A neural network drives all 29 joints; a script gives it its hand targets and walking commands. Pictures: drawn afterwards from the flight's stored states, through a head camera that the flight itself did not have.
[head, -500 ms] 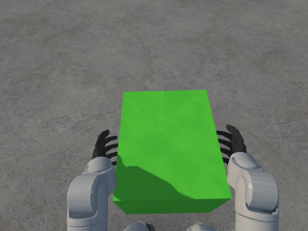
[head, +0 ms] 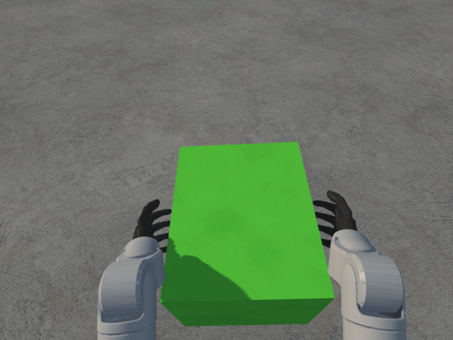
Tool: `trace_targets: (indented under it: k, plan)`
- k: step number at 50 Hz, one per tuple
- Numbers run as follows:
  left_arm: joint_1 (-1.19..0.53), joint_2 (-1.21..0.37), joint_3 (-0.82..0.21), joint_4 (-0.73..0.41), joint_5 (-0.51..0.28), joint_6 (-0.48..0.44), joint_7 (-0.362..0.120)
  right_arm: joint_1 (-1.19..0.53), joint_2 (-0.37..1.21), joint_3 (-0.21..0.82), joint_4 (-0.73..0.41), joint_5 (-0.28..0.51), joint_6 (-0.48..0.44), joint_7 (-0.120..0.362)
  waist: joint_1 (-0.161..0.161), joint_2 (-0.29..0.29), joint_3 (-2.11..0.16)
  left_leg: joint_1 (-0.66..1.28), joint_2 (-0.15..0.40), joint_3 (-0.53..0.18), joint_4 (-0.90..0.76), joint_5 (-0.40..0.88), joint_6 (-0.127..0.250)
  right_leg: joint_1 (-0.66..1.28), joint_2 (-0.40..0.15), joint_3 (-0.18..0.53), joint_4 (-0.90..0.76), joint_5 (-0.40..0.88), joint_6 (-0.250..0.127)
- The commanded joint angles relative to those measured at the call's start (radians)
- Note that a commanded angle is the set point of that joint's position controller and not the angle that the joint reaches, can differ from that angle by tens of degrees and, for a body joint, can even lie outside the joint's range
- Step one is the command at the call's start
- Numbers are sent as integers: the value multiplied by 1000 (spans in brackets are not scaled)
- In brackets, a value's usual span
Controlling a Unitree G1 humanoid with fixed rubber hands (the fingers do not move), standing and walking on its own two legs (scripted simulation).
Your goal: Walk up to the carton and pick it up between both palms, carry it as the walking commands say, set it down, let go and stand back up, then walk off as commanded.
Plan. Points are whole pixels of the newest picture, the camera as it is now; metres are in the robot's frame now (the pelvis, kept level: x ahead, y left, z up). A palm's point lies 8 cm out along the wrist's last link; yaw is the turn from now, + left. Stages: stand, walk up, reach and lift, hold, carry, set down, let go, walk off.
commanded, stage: carry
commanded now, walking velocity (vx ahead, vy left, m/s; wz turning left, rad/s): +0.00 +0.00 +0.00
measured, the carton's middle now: (242, 232) +0.32 +0.00 +0.01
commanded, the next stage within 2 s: none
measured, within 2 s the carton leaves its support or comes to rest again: neither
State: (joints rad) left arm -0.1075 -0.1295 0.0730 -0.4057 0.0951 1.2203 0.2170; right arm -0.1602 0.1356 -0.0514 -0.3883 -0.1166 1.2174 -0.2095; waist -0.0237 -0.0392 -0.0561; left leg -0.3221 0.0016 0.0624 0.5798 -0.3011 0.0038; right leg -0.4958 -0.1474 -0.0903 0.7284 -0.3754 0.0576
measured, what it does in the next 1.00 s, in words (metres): steps on the spot: right foot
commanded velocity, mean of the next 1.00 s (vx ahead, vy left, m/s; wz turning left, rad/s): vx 0.00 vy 0.00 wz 0.00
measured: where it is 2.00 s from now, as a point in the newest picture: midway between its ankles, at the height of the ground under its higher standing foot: outside the picture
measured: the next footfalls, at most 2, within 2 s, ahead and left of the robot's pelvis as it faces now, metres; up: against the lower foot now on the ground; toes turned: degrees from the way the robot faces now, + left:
right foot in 0.20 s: +0.02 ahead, -0.10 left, +0.00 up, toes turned +3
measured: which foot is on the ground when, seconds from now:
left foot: down 0.00-1.00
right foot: up 0.00-0.18, down 0.20-1.00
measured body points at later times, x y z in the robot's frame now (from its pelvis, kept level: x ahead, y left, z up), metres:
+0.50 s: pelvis -0.08 +0.02 +0.01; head -0.10 +0.01 +0.46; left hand +0.19 +0.17 +0.09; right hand +0.19 -0.14 +0.10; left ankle -0.01 +0.12 -0.73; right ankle -0.03 -0.11 -0.73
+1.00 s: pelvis -0.08 +0.00 +0.01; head -0.09 -0.01 +0.45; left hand +0.18 +0.16 +0.09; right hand +0.19 -0.15 +0.09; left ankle -0.01 +0.12 -0.73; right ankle -0.03 -0.11 -0.73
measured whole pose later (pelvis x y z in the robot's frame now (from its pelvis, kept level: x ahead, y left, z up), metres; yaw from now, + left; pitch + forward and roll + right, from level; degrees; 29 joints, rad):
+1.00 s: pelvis -0.08 +0.00 +0.01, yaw +1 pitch +2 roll +0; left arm -0.14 -0.13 0.06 -0.36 0.06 1.26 0.26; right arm -0.17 0.14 -0.09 -0.38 -0.12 1.26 -0.21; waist 0.01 0.02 -0.07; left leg -0.40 0.02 0.03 0.50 -0.14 0.00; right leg -0.37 -0.03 -0.10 0.53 -0.19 -0.02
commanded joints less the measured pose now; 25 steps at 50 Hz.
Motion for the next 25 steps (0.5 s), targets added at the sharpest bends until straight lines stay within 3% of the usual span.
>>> trace_targets:
  k: [1,2,3,5,6,7,9,10,11,12,13,14,15,16,17,18,20,21,23,25]
  plan:
    - [-585,-1046,-713,-227,-440,-38,-273,-396,1060,620,-125,416,-26,290,27,218,-316,195,291,-225,-161,611,125,-21,44,42,178,-58,0]
    - [-578,-1060,-717,-211,-452,-38,-278,-397,1055,608,-132,408,-31,286,29,236,-310,183,256,-172,-164,530,112,-27,48,36,163,-24,0]
    - [-661,-1061,-754,-269,-484,-46,-279,-396,1051,585,-138,390,-41,282,28,275,-295,186,236,-158,-167,478,104,-29,55,23,128,-16,6]
    - [-679,-1073,-769,-280,-509,-45,-283,-392,1063,580,-136,372,-50,271,20,256,-311,173,239,-161,-180,402,108,38,80,5,38,-25,7]
    - [-678,-1058,-759,-266,-509,-45,-285,-391,1044,583,-147,367,-54,266,20,212,-326,157,244,-190,-203,270,95,69,89,10,-7,-21,10]
    - [-634,-1062,-751,-235,-511,-36,-284,-357,1030,568,-141,356,-48,258,19,203,-344,159,236,-204,-231,190,79,119,104,-4,-59,-4,1]
    - [-592,-1035,-726,-181,-492,-24,-286,-338,1004,559,-106,342,-42,250,35,181,-356,136,207,-169,-206,135,52,249,93,-4,-283,110,-5]
    - [-582,-1027,-718,-164,-487,-18,-290,-312,998,551,-91,328,-38,246,33,150,-376,98,192,-172,-212,99,39,335,76,14,-305,141,-18]
    - [-616,-1043,-714,-165,-491,-24,-298,-350,1033,567,-101,334,-41,242,34,18,-365,48,144,-136,-148,89,20,355,-13,124,-347,148,-40]
    - [-603,-1034,-692,-136,-474,-31,-301,-364,1023,584,-105,334,-30,245,28,-87,-319,54,105,-109,-139,47,-5,249,-74,181,-360,93,-68]
    - [-600,-1031,-685,-139,-464,-31,-301,-409,1020,602,-132,352,-29,252,27,-56,-299,77,99,-99,-135,45,5,200,-66,161,-372,58,-66]
    - [-628,-1045,-680,-138,-461,-29,-300,-461,1053,619,-126,377,-26,256,28,3,-287,83,112,-132,-168,48,10,168,-41,122,-346,26,-57]
    - [-593,-1055,-654,-108,-450,-23,-299,-493,1053,632,-154,391,-22,255,32,-20,-278,70,116,-156,-182,25,18,160,-14,111,-357,-17,-59]
    - [-568,-1037,-634,-96,-436,-19,-291,-479,1037,625,-130,395,-13,255,31,46,-272,48,135,-191,-229,-16,15,169,10,82,-314,-3,-50]
    - [-583,-1034,-634,-109,-431,-17,-285,-482,1041,626,-114,402,-8,260,33,70,-270,23,152,-223,-269,-58,11,188,31,72,-283,14,-49]
    - [-558,-1001,-612,-93,-413,-13,-282,-454,1020,613,-81,399,1,262,35,53,-268,-23,162,-221,-279,-95,11,223,37,65,-281,35,-49]
    - [-564,-1008,-620,-96,-409,-5,-272,-433,1024,600,-56,403,15,268,38,73,-274,-39,133,-176,-276,-107,7,233,38,71,-283,38,-63]
    - [-553,-1021,-618,-99,-415,-15,-276,-449,1026,615,-88,413,6,269,37,29,-302,-41,121,-177,-260,-111,9,236,30,82,-303,3,-70]
    - [-567,-1011,-608,-116,-407,-19,-269,-467,1040,626,-80,428,8,274,36,28,-304,-14,108,-146,-217,-48,5,222,6,100,-331,2,-68]
    - [-584,-1020,-616,-141,-406,-16,-261,-476,1049,628,-96,433,12,272,33,63,-292,-13,112,-163,-234,-93,1,188,12,100,-334,-52,-73]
